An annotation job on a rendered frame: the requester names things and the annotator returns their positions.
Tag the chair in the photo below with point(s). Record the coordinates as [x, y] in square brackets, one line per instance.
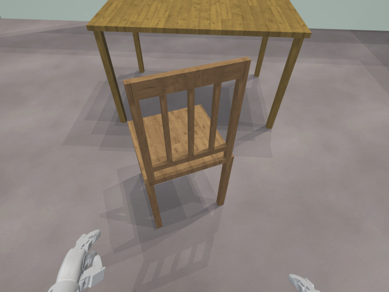
[180, 142]

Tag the robot left hand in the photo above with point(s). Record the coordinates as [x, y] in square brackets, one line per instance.
[75, 264]

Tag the robot right hand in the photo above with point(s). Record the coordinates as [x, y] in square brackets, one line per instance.
[302, 284]

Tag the table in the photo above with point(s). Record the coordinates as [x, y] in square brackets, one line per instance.
[254, 18]

